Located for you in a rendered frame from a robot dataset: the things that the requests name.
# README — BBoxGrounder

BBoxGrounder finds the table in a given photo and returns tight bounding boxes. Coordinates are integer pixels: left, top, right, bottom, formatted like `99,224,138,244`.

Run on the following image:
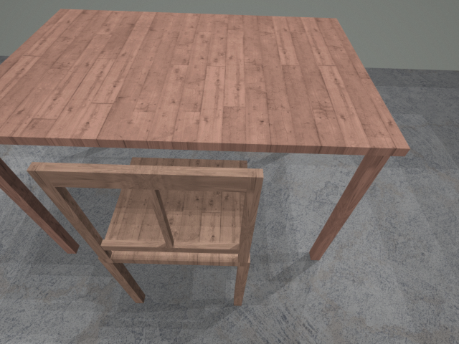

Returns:
0,9,410,260

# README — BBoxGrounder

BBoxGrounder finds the chair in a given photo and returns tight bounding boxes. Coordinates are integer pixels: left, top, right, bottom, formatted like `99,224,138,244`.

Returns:
27,157,264,306

